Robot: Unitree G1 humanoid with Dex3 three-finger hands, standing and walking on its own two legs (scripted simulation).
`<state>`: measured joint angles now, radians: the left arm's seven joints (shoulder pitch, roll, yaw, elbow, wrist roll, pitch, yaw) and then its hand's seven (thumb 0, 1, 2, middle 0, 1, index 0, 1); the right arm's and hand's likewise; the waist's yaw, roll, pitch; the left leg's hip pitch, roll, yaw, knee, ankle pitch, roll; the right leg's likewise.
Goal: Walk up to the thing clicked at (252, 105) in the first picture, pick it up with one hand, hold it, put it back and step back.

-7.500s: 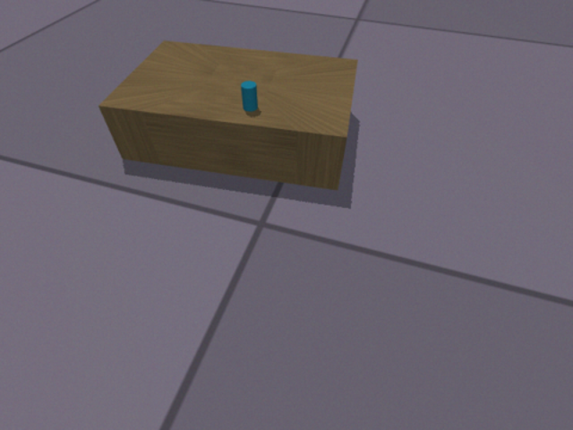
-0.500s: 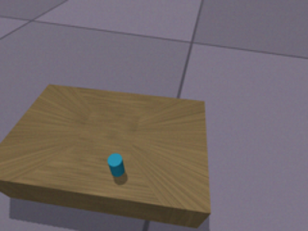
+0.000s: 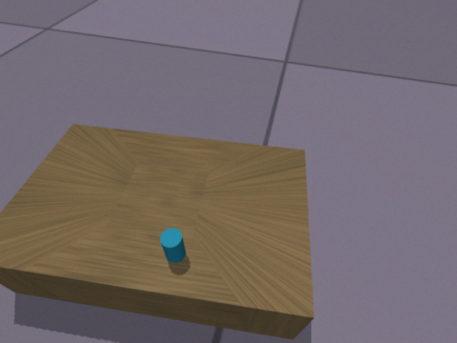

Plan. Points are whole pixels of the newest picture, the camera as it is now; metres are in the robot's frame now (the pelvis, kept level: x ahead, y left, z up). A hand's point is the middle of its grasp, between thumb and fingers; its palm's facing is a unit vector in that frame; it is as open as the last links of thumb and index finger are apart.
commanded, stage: go down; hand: left
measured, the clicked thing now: (173, 245) +0.49 +0.18 -0.40
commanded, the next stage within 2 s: none
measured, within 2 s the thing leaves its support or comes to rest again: neither
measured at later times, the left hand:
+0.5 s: hand out of the picture +0.15 +0.26 -0.16, palm faces +0.05 -0.94 -0.33, open 15.9 cm
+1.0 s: hand out of the picture +0.15 +0.27 -0.15, palm faces +0.07 -0.95 -0.31, open 17.3 cm
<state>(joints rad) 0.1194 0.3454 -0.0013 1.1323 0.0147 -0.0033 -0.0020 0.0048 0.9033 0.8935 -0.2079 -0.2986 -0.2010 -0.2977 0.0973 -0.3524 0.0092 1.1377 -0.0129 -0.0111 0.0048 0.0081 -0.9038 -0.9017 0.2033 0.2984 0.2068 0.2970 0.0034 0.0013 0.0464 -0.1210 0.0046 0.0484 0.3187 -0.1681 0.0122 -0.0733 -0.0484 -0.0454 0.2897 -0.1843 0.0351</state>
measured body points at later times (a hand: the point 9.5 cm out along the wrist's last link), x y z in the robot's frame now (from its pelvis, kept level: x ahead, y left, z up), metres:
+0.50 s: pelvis +0.00 +0.00 -0.02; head +0.05 +0.00 +0.42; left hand +0.14 +0.31 -0.13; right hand +0.11 -0.26 -0.13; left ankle +0.00 +0.11 -0.75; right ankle -0.02 -0.14 -0.75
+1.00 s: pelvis +0.01 -0.01 -0.05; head +0.06 +0.00 +0.39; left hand +0.15 +0.32 -0.13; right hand +0.17 -0.27 -0.14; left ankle +0.00 +0.11 -0.75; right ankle -0.02 -0.14 -0.75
